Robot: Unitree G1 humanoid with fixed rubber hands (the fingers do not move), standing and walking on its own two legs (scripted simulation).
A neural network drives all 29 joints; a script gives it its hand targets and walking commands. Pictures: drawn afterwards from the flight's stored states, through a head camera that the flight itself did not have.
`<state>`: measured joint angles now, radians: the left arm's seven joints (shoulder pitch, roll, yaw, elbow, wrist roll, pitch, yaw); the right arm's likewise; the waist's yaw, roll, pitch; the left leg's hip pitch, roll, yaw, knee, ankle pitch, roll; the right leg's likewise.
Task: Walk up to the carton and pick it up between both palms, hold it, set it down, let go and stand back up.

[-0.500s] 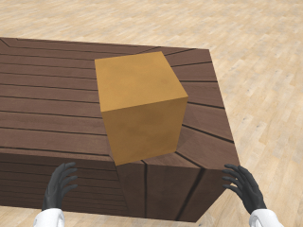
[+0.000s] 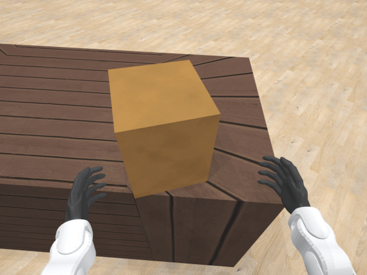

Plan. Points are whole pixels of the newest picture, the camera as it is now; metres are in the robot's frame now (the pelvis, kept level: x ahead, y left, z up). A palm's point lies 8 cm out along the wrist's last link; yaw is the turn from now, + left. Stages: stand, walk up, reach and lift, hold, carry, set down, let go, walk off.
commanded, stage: reach and lift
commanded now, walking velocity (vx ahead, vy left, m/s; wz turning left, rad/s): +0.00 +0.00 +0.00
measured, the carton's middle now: (161, 130) +0.45 +0.06 +0.06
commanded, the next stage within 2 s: none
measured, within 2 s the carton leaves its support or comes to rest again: neither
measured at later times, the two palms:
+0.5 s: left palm (83, 172) +0.29 +0.20 +0.12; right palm (279, 154) +0.33 -0.20 +0.11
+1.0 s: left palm (86, 144) +0.34 +0.20 +0.14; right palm (268, 118) +0.40 -0.18 +0.15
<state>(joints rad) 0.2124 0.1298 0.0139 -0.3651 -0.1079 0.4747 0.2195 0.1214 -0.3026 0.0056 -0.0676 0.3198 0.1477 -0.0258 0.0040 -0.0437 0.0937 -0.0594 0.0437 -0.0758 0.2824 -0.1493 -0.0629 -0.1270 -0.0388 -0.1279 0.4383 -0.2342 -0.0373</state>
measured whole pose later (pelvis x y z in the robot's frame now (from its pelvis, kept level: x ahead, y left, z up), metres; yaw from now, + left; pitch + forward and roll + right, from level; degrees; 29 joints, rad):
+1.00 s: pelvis +0.00 +0.00 +0.00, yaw +0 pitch -2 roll +1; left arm -0.38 0.14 0.13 -0.17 -0.11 0.78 0.20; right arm -0.62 -0.40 0.09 0.38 0.45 0.34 -0.10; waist 0.02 -0.04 0.09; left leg -0.12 0.04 -0.08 0.29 -0.15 -0.09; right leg -0.18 -0.04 -0.13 0.44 -0.23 -0.03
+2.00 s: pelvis +0.01 +0.01 +0.00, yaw +0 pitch +11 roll +1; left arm -0.86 0.17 0.14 0.54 -0.11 0.45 0.19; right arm -1.13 -0.40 0.11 1.06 0.44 0.21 -0.02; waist 0.09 -0.04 -0.04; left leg -0.40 0.05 -0.08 0.35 -0.15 -0.08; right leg -0.43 -0.03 -0.13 0.44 -0.20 -0.03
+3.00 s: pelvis +0.01 +0.01 -0.01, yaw +0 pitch +16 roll +0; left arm -0.84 -0.01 0.37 0.87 0.18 -0.01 0.16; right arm -1.07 -0.14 -0.26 1.24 -0.14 -0.08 0.00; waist 0.11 -0.03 -0.14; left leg -0.52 0.05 -0.07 0.38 -0.15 -0.08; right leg -0.54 -0.03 -0.13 0.42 -0.17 -0.03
